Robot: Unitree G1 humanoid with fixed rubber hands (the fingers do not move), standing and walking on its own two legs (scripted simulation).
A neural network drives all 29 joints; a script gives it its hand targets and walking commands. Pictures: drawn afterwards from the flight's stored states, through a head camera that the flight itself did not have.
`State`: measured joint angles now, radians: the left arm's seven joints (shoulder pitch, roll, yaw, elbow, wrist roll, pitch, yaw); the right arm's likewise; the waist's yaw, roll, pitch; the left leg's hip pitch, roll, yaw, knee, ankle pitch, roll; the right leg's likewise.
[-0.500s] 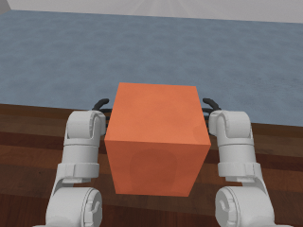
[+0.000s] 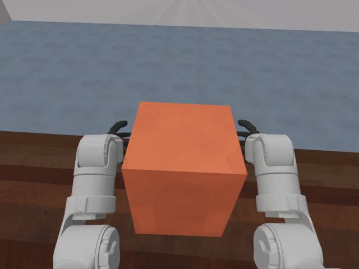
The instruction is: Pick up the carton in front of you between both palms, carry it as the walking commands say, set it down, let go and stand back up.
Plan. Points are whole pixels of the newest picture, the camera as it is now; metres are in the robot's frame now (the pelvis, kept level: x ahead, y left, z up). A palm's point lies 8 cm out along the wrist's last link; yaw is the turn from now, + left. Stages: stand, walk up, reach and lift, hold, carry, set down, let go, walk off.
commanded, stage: carry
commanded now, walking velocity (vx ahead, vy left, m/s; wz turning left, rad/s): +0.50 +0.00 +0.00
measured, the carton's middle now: (181, 170) +0.34 +0.00 +0.06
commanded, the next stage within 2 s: none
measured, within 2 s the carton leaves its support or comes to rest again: neither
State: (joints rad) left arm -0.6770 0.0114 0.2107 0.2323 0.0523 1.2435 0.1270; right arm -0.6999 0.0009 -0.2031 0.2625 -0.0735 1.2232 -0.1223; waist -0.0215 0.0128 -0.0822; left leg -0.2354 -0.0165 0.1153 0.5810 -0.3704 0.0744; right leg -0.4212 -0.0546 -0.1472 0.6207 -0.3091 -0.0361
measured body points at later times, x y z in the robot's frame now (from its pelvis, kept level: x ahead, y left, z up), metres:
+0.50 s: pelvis +0.14 -0.07 +0.00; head +0.18 -0.08 +0.45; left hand +0.51 +0.09 +0.11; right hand +0.53 -0.22 +0.11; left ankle +0.22 +0.08 -0.66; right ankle +0.12 -0.11 -0.73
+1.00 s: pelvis +0.38 -0.07 -0.04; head +0.40 -0.06 +0.41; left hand +0.77 +0.04 +0.08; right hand +0.74 -0.26 +0.08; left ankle +0.29 +0.02 -0.73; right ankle +0.48 -0.21 -0.71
